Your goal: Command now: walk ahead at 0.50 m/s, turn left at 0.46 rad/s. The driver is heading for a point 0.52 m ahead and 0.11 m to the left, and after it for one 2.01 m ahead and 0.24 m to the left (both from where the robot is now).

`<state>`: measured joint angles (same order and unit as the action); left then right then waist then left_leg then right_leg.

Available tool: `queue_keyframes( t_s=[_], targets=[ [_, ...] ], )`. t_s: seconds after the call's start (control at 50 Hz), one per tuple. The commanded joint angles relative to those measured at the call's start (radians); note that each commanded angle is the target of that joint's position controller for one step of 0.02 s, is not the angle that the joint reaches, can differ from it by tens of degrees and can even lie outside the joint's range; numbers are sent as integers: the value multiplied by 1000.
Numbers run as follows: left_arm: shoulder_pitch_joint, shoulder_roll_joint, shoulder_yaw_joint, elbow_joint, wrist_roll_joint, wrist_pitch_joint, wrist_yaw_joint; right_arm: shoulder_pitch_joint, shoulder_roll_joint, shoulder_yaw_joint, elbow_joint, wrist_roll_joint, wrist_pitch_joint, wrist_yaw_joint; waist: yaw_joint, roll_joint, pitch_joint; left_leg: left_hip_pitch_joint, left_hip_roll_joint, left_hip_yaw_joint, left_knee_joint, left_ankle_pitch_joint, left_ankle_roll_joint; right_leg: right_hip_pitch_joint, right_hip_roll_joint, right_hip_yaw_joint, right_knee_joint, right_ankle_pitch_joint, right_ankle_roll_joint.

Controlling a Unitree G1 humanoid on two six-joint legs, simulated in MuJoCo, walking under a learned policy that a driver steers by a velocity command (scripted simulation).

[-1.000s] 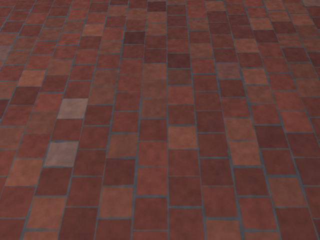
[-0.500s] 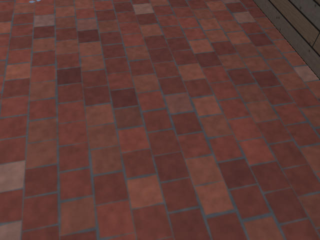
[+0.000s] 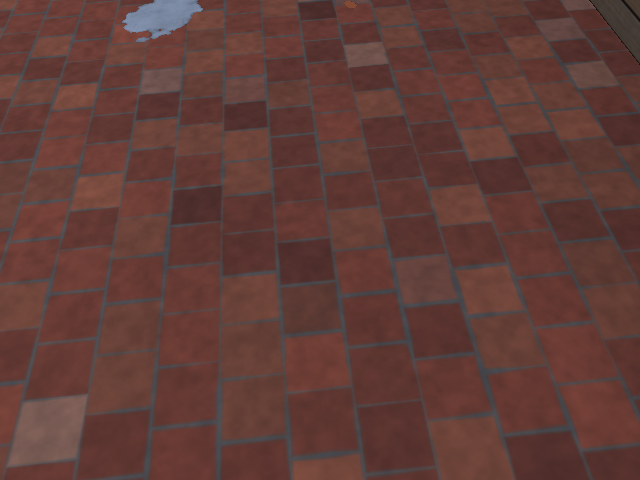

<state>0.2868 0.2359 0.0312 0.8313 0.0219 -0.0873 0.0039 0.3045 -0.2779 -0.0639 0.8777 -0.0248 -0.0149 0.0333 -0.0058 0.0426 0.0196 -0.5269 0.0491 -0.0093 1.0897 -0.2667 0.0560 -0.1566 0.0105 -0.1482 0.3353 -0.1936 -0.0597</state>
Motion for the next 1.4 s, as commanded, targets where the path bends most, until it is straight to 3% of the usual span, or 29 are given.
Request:
queue_keyframes(
  t_s=[0.02, 0.14, 0.22, 0.26, 0.3, 0.32, 0.34, 0.36, 0.38, 0.42, 0.44, 0.48, 0.54, 0.66, 0.76, 0.8, 0.84, 0.88, 0.9, 0.92, 0.94, 0.96, 1.0, 1.02, 1.1, 1.2, 1.3, 1.36, 1.4],
  targets=[
    [35, 103, 28, -26, -7, -25, 6, -15, -16, -6, -63, -7, 9, 16, -7, -119, 18, -157, 47, -22, 11, 97, -15, 73, -278, 153, -198, 232, -91],
    [86, 116, 33, 17, -2, -20, 8, -229, 9, 16, -144, -8, 5, 40, 29, -118, 70, -133, 35, 57, -300, 270, -11, 92, -257, -5, -196, 314, -79],
    [137, 147, 43, 50, -1, -5, 16, -306, -8, 17, -187, -15, 5, 45, 46, -112, 85, -88, 4, 122, -427, 185, 42, 205, -290, -61, -134, 469, -63],
    [134, 173, 48, 58, 1, 7, 21, -277, -23, 9, -186, -18, 6, 37, 23, -131, 49, -5, -55, 163, -455, 82, 81, 256, -293, -97, -12, 764, -50],
    [128, 204, 56, 59, 2, 27, 23, -119, -56, -12, -146, -20, -2, 23, -46, -137, -55, 186, -133, 175, -501, -4, 131, 252, -290, -116, 267, 920, -42],
    [116, 203, 55, 47, 1, 33, 21, 45, -94, -34, -93, -29, -11, 9, -122, -85, -148, 418, -139, 129, -579, 26, 167, 130, -268, -132, 514, 765, -13],
    [145, 117, 34, -3, -7, 29, 13, 130, -209, -67, -80, -36, -11, -8, -123, 76, -257, 714, 123, -236, -610, -94, 251, -195, -196, -128, 846, 210, 31],
    [96, 111, 36, -74, -8, 19, -3, 101, -283, -82, -107, -1, -1, -12, -89, 184, -329, 855, 311, -761, -785, -32, 380, -507, 13, 36, 1111, -370, 80],
    [-36, 153, 41, -97, 1, 12, -6, 94, -251, -77, -99, 12, 9, -19, -117, 16, -209, 798, 278, -626, -815, 36, 342, -622, -54, 165, 1108, -274, 69],
    [-17, 125, 31, -81, -9, -4, -6, -1, -154, -50, -92, 17, 1, -30, -24, -58, -31, 532, 194, -395, -831, 251, 261, -536, -128, 167, 927, -139, 59],
    [0, 124, 32, -78, 9, 10, -5, -34, -129, -42, -95, 24, -6, -33, 12, -54, -9, 446, 145, -326, -841, 333, 238, -470, -141, 173, 872, -134, 69],
    [34, 114, 31, -69, 29, 46, -11, -48, -110, -32, -103, 28, -27, -28, 41, -36, -35, 384, 97, -266, -855, 419, 231, -395, -139, 166, 821, -125, 89],
    [-19, 94, 27, -88, 25, 66, -21, 3, -134, -37, -88, 25, -42, -23, 33, -22, -18, 366, 69, -229, -895, 397, 221, -441, -135, 144, 717, -34, 108],
    [-199, 91, 21, -125, 8, 60, -33, 118, -111, -19, -41, 20, -60, -24, -48, 12, 23, 521, 78, -150, -932, 492, 131, -537, -132, 121, 465, 191, 73],
    [-307, 85, 11, -160, 1, 51, -48, 161, -107, -7, -6, -1, -65, -41, -76, 7, 79, 637, 127, -79, -943, 552, 121, -547, -80, 99, 321, 185, 16],
    [-293, 88, 12, -162, 1, 47, -51, 142, -114, -4, 3, -7, -66, -51, -54, 9, 83, 664, 147, -40, -911, 677, 107, -488, -43, 91, 268, 128, -17],
    [-201, 102, 20, -135, 2, 47, -42, 108, -133, -4, 5, -11, -68, -60, -6, 33, 30, 678, 148, 7, -778, 1020, 83, -341, 26, 46, 247, 41, -58],
    [41, 136, 41, -60, 10, 36, -28, 86, -154, -6, 5, -13, -59, -63, 103, 26, -101, 642, 124, 54, -437, 1119, 58, -76, 82, 37, 159, 31, -105],
    [198, 196, 62, -27, 28, 33, -18, 71, -143, 2, -23, -5, -64, -64, 168, -32, -195, 442, 94, 84, -157, 843, 40, 174, -57, 221, 138, -8, -166],
    [224, 316, 98, -30, 31, 38, -13, 138, -66, 15, -66, 20, -71, -45, 105, -283, -272, 30, -133, 108, 264, 52, -18, 437, -332, 768, 74, 16, -341],
    [151, 260, 87, -25, -22, 45, -27, 82, -112, 8, -69, -11, -78, -43, 85, -169, -263, -97, -127, -64, 345, -182, -3, 422, -339, 904, -21, 58, -344],
    [75, 234, 81, -43, -27, 49, -28, 23, -113, 11, -95, -6, -88, -36, 60, -116, -129, -143, -64, -84, 312, -106, -2, 292, -318, 746, -32, 60, -323],
    [27, 160, 62, -42, -17, 48, -24, -26, -100, 17, -110, -9, -87, -30, 17, -10, -10, -97, -1, -64, 180, -51, -18, 90, -237, 583, -77, 197, -263],
    [16, 141, 55, -34, -20, 45, -19, -16, -91, 21, -117, -20, -68, -29, -11, -25, -3, -48, 17, -60, 125, -49, -36, 23, -193, 524, -97, 243, -238],
    [57, 185, 66, -22, -24, 26, -16, -48, -61, 32, -142, -27, -26, -21, -17, -70, -7, -40, 30, -14, -31, 1, -91, -53, -127, 441, -140, 289, -230],
    [142, 193, 74, -10, -28, 34, -13, -250, -56, 39, -211, -19, -26, -15, 58, -95, 16, -112, 22, 0, -293, 208, -123, 12, -86, 443, -130, 290, -170],
    [204, 201, 79, -9, -11, 41, -1, -376, -63, 47, -261, -7, -41, -11, 107, -110, 9, -115, -22, -6, -443, 226, -106, 131, -108, 501, -42, 408, -159],
    [144, 223, 85, -34, -4, 41, 8, -310, -96, 39, -256, -2, -53, -16, 53, -127, -3, 50, -49, -28, -552, 153, -72, 111, -126, 548, 27, 447, -119],
    [90, 230, 84, -47, -11, 32, -1, -109, -140, 19, -198, -4, -69, -35, -49, -91, -88, 356, -71, -23, -646, 129, -31, 31, -64, 521, 230, 528, -75]
  ],
)
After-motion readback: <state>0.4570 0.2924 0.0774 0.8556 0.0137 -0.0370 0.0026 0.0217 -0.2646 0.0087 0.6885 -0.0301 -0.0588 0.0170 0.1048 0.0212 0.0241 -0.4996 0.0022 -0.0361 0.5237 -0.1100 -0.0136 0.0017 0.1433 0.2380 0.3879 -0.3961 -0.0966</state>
